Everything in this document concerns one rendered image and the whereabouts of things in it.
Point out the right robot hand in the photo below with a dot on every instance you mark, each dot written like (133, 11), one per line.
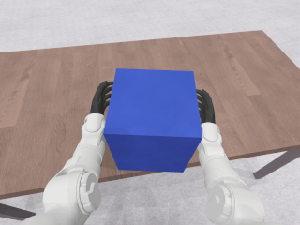
(207, 112)

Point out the carton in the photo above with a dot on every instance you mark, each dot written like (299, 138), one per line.
(153, 122)

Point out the table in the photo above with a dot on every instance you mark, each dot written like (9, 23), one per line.
(45, 95)

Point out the right robot upper arm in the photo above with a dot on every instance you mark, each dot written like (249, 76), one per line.
(230, 205)

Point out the robot right forearm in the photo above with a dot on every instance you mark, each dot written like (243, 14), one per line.
(215, 165)

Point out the robot left forearm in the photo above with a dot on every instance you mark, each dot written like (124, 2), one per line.
(89, 153)

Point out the left robot upper arm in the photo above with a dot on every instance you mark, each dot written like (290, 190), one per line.
(68, 200)

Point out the left robot hand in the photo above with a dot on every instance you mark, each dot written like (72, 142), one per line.
(99, 102)

